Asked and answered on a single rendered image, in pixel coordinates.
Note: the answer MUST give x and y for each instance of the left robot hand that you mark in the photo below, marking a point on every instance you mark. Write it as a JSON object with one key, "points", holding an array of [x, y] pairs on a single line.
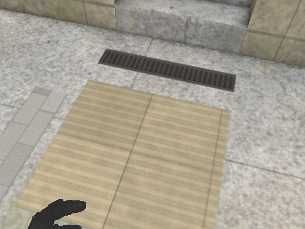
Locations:
{"points": [[55, 211]]}

